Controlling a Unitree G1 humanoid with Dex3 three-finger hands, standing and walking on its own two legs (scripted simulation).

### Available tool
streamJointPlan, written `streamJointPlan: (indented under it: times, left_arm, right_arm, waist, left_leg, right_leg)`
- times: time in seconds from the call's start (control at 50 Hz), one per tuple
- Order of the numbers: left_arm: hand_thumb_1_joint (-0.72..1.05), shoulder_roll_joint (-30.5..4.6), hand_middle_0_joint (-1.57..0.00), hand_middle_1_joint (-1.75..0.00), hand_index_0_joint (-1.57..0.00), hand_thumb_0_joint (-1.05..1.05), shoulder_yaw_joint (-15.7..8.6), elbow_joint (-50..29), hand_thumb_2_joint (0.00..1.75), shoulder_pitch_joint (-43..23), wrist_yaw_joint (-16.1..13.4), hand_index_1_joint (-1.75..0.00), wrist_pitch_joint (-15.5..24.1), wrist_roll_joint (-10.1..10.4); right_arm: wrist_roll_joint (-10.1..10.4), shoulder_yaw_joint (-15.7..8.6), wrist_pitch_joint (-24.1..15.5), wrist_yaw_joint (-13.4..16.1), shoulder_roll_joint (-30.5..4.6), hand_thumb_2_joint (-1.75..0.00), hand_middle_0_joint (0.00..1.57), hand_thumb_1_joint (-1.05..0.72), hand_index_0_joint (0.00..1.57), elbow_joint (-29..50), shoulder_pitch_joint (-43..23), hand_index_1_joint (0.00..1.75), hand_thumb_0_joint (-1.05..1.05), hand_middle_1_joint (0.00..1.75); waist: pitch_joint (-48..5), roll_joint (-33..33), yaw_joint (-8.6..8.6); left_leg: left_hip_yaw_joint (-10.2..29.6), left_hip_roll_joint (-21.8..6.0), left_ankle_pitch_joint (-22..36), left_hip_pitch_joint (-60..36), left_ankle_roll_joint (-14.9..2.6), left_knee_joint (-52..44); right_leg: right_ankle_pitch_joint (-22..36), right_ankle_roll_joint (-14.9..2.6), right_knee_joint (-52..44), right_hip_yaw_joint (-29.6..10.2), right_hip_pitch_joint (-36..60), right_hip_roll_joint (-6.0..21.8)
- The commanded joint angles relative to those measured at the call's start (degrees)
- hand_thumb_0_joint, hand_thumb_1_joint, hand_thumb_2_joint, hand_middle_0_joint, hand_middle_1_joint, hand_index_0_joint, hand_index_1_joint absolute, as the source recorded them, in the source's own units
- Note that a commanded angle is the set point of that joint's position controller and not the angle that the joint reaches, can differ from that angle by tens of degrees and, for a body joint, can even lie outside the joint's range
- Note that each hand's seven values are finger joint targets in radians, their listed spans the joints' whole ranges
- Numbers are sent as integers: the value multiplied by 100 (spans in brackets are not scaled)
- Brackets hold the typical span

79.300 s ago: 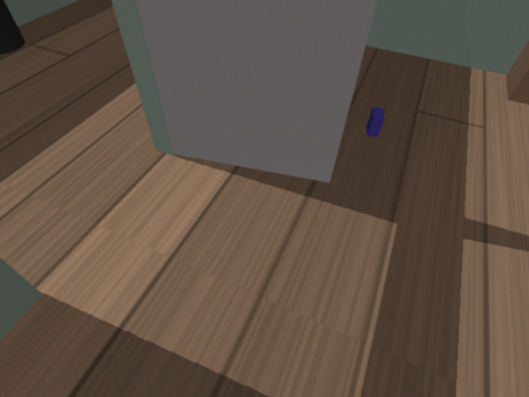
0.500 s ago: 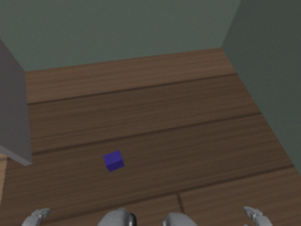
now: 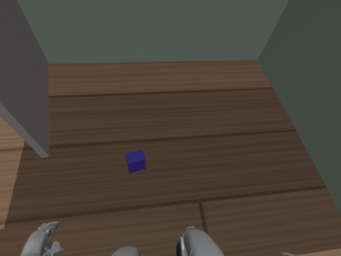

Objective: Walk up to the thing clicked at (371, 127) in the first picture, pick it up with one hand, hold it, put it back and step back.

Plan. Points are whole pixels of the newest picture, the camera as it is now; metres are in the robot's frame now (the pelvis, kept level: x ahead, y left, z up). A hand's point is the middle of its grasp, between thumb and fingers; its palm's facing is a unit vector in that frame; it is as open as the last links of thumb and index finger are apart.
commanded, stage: step back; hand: left
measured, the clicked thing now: (135, 161) +0.62 +0.15 -0.69
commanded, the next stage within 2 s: none
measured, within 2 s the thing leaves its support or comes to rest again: neither
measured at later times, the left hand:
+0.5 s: hand out of the picture -0.09 +0.23 -0.13, palm faces -0.07 -0.91 -0.41, open 7.3 cm
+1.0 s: hand out of the picture -0.23 +0.22 -0.15, palm faces -0.04 -0.94 -0.34, open 7.3 cm
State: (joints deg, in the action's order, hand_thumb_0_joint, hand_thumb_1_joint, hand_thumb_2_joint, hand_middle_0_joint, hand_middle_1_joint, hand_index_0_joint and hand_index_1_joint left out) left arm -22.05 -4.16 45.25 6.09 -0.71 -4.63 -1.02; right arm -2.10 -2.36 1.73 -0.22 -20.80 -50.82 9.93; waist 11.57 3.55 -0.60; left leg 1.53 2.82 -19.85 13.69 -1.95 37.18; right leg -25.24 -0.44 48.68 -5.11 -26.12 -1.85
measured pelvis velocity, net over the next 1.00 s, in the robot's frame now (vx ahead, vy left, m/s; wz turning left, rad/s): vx -0.34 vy -0.04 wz -0.04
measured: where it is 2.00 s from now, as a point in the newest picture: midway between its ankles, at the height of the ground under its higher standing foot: outside the picture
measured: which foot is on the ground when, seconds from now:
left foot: down 0.00-0.38, up 0.40-0.70, down 0.72-1.00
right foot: up 0.00-0.32, down 0.34-0.74, up 0.76-1.00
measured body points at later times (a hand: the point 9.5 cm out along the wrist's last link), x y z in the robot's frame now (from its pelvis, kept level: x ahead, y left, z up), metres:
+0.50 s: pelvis -0.17 -0.03 +0.01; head -0.13 -0.06 +0.45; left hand -0.08 +0.28 -0.10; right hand -0.07 -0.36 -0.12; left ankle -0.11 +0.11 -0.65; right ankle -0.16 -0.15 -0.72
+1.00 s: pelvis -0.34 -0.04 +0.01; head -0.28 -0.01 +0.45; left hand -0.23 +0.27 -0.13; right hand -0.24 -0.35 -0.09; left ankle -0.28 +0.08 -0.72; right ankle -0.40 -0.19 -0.66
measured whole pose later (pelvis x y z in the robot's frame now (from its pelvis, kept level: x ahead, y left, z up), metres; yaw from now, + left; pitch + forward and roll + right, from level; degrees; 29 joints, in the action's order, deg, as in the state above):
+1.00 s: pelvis -0.34 -0.04 +0.01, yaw -2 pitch -1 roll -1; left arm -22.8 -4.2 46.9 9.5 -0.2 -3.9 -0.9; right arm -2.2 -2.4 0.8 0.8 -20.8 -47.5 8.3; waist 9.0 3.0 0.6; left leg -0.5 -2.0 -13.3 20.1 -1.2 34.8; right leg -28.8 1.2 58.8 -7.1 -20.2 -2.9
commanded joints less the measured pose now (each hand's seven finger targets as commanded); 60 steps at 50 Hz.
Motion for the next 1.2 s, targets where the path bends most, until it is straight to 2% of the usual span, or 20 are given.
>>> streamJointPlan:
  times: [0.0,0.04,0.18,0.26,0.32,0.36,0.38,0.4,0.46,0.6,0.68,0.72,0.74,0.76,0.82,0.96,1.04,1.08,1.12,1.18]
  left_arm:
    - [90,-1047,-20,-30,-20,0,-400,-383,90,131,-90,-30,174,45]
    - [90,-1034,-20,-30,-20,0,-407,-239,90,559,-50,-30,175,72]
    - [90,-944,-20,-30,-20,0,-341,-324,90,416,-49,-30,226,-5]
    - [90,-952,-20,-30,-20,0,-365,-98,90,850,26,-30,264,-6]
    - [90,-970,-20,-30,-20,0,-412,294,90,1638,64,-30,298,-69]
    - [90,-1752,-20,-30,-20,0,-619,10,90,1242,80,-30,324,-179]
    - [90,-2307,-20,-30,-20,0,-692,-260,90,652,57,-30,300,-215]
    - [90,-2121,-20,-30,-20,0,-648,-403,90,170,15,-30,333,-163]
    - [90,-1306,-20,-30,-20,0,-478,-503,90,-435,-32,-30,355,-153]
    - [90,-1204,-20,-30,-20,0,-465,-548,90,464,-112,-30,255,-195]
    - [90,-1252,-20,-30,-20,0,-352,-655,90,233,-69,-30,132,-43]
    - [90,-828,-20,-30,-20,0,-215,-766,90,253,-40,-30,98,16]
    - [90,-1045,-20,-30,-20,0,-333,-812,90,-180,-110,-30,96,3]
    - [90,-1200,-20,-30,-20,0,-376,-767,90,-256,-136,-30,96,-49]
    - [90,-1099,-20,-30,-20,0,-366,-423,90,246,-57,-30,75,63]
    - [90,-927,-20,-30,-20,0,-222,-266,90,270,-1,-30,386,-21]
    - [90,-931,-20,-30,-20,0,-269,466,90,1158,2,-30,540,-65]
    - [90,-1542,-20,-30,-20,0,-455,546,90,1205,-15,-30,600,-216]
    - [90,-2175,-20,-30,-20,0,-512,158,90,123,-23,-30,569,-214]
    - [90,-1378,-20,-30,-20,0,-351,156,90,-254,-34,-30,675,-163]
  right_arm:
    - [-76,-396,-213,175,-1669,-90,20,-90,20,609,-592,30,0,30]
    - [-8,-355,-227,198,-1395,-90,20,-90,20,627,-639,30,0,30]
    - [60,-471,-175,228,-1497,-90,20,-90,20,679,80,30,0,30]
    - [28,-494,-87,189,-1621,-90,20,-90,20,842,-232,30,0,30]
    - [124,-480,22,168,-1641,-90,20,-90,20,912,-567,30,0,30]
    - [174,-324,14,186,-1063,-90,20,-90,20,1032,-465,30,0,30]
    - [130,-443,26,293,-1288,-90,20,-90,20,1034,-688,30,0,30]
    - [146,-533,28,285,-1528,-90,20,-90,20,899,-552,30,0,30]
    - [222,-375,0,201,-1211,-90,20,-90,20,535,127,30,0,30]
    - [122,-273,-159,265,-1047,-90,20,-90,20,661,141,30,0,30]
    - [75,-356,-183,226,-1080,-90,20,-90,20,347,823,30,0,30]
    - [-75,-562,-154,228,-1907,-90,20,-90,20,425,601,30,0,30]
    - [-40,-610,-137,187,-2352,-90,20,-90,20,577,334,30,0,30]
    - [-52,-625,-201,236,-2349,-90,20,-90,20,657,-40,30,0,30]
    - [-75,-375,-219,288,-1516,-90,20,-90,20,735,-473,30,0,30]
    - [-6,-436,-171,193,-1463,-90,20,-90,20,556,233,30,0,30]
    - [-4,-465,4,87,-1647,-90,20,-90,20,602,-209,30,0,30]
    - [56,-293,5,71,-1021,-90,20,-90,20,731,-195,30,0,30]
    - [51,-465,-9,130,-1426,-90,20,-90,20,640,-593,30,0,30]
    - [152,-380,-104,32,-1257,-90,20,-90,20,269,-129,30,0,30]
  waist:
    - [-901,-1051,144]
    - [-952,-945,363]
    - [-1362,-1272,-193]
    - [-1639,-1604,-65]
    - [-1852,-1430,323]
    - [-1267,835,273]
    - [-947,1512,520]
    - [-535,1322,270]
    - [-579,501,-195]
    - [-1345,892,394]
    - [-1731,542,84]
    - [-1624,-1311,139]
    - [-1386,-1620,-143]
    - [-1128,-1661,-85]
    - [-1146,-826,311]
    - [-1547,-1518,-192]
    - [-1639,-1567,167]
    - [-1301,243,189]
    - [-433,753,311]
    - [-389,205,-8]
  left_leg:
    - [1662,-1870,2549,501,-1147,-1746]
    - [1057,-1442,2642,1,-823,-1523]
    - [1182,-1813,3012,-1269,-1344,-1117]
    - [1109,-1712,2308,-745,-1069,-1028]
    - [885,-1430,1494,180,-581,-603]
    - [262,109,-839,2117,121,935]
    - [544,195,-1576,1511,280,2414]
    - [863,-19,-1318,1096,247,3055]
    - [725,509,-455,1193,176,3314]
    - [137,-3,-1117,1459,331,894]
    - [-215,-69,779,26,100,-1494]
    - [2257,-1855,2172,-750,-623,-1629]
    - [2929,-2662,2388,255,-1479,-1828]
    - [3253,-2982,2483,864,-1771,-1929]
    - [1123,-1662,3356,256,-1028,-1269]
    - [864,-1554,1951,-1278,-1153,-965]
    - [585,-1344,479,-17,-791,-601]
    - [152,-478,-854,1979,-101,773]
    - [735,-380,-1066,897,260,1852]
    - [545,-54,-294,987,228,1779]
  right_leg:
    - [-505,-62,2522,-816,-2,-505]
    - [-140,-63,2544,-703,-272,-567]
    - [-516,331,874,-272,-195,-198]
    - [-215,152,-757,210,773,65]
    - [972,-159,-2381,356,1933,122]
    - [530,-774,-2950,-2160,1849,1661]
    - [419,-1723,-3422,-2981,124,2648]
    - [147,-1729,-3637,-2970,-740,2683]
    - [1873,-943,-2752,-575,55,1272]
    - [3321,-1147,-1979,-713,2519,1567]
    - [3156,-751,-1174,-449,1977,1331]
    - [473,-139,273,265,-127,144]
    - [-1149,-16,1252,-31,-20,-190]
    - [-1189,1,2131,-576,221,1]
    - [-360,-58,2749,-677,-177,-391]
    - [-435,224,-272,155,41,62]
    - [624,-75,-2693,658,1780,-39]
    - [-494,-558,-2998,-1705,2254,1096]
    - [-2731,-1473,-3833,-3049,-775,2515]
    - [-448,-934,-3022,-964,169,1346]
